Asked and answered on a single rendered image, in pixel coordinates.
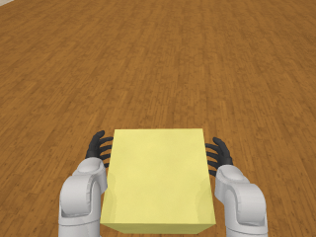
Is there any robot left forearm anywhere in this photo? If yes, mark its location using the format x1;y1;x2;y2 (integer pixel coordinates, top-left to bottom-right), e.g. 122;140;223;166
58;157;108;237

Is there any robot right forearm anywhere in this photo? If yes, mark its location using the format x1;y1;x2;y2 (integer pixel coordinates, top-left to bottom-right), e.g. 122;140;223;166
214;164;269;237

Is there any robot left hand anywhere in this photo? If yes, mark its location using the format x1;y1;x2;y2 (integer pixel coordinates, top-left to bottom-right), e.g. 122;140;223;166
85;130;114;168

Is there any robot right hand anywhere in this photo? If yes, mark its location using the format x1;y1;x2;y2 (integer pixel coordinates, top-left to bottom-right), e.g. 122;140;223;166
204;137;233;177

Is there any carton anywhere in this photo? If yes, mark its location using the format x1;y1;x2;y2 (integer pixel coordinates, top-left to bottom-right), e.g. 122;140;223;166
100;128;216;234

